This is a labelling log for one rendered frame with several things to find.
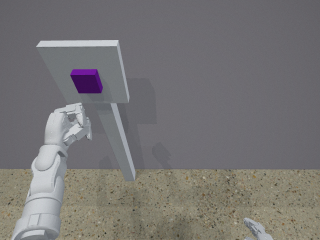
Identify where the button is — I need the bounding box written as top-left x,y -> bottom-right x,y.
70,69 -> 103,94

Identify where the robot left hand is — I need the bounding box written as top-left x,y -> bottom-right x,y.
44,103 -> 92,151

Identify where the left robot forearm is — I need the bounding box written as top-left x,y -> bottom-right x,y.
11,144 -> 68,240

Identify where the panel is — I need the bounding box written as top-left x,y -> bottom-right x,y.
36,40 -> 136,181

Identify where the robot right hand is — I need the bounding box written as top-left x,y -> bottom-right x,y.
243,217 -> 273,240

